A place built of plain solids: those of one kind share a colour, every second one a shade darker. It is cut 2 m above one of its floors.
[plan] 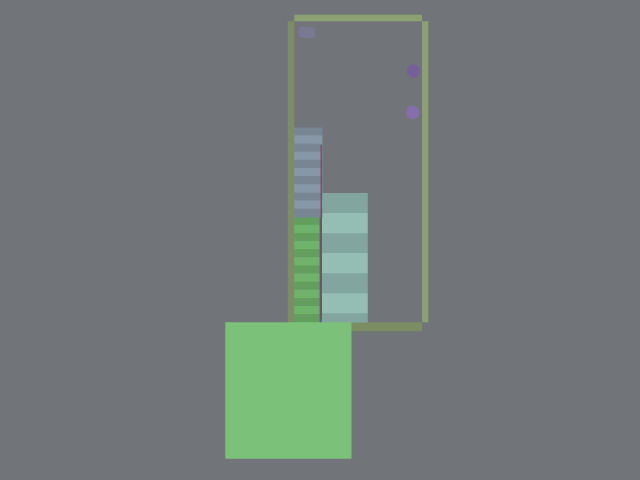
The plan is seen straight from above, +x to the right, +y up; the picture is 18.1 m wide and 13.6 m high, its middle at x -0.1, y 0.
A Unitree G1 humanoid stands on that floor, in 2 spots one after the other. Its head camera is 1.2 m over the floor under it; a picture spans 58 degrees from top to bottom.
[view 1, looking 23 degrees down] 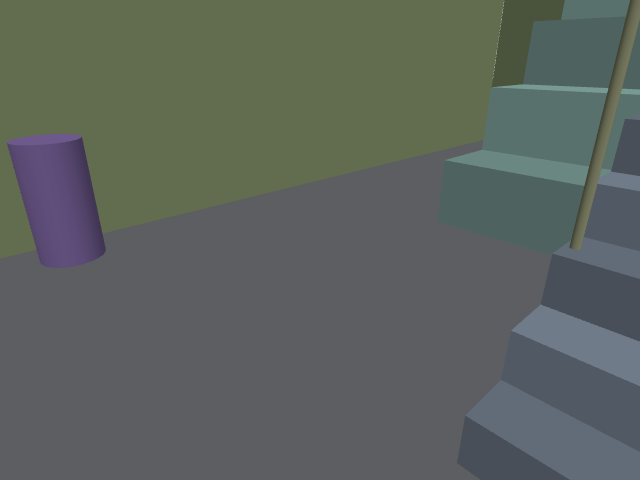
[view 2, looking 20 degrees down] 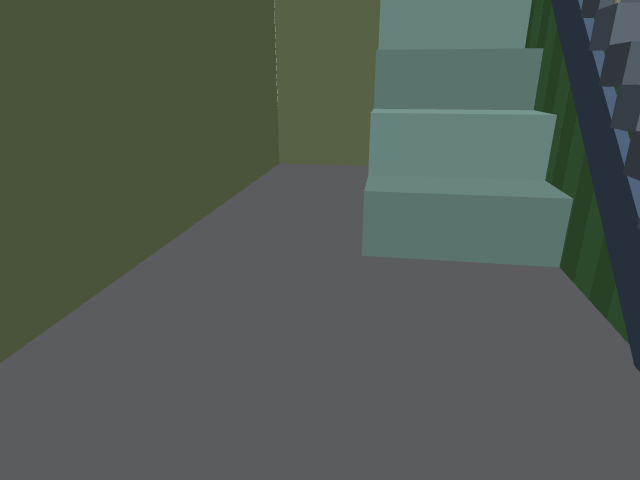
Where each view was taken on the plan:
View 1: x -0.46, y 4.19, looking -43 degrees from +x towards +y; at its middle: ground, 3.07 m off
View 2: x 1.09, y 4.30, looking -81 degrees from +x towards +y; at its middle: ground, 3.51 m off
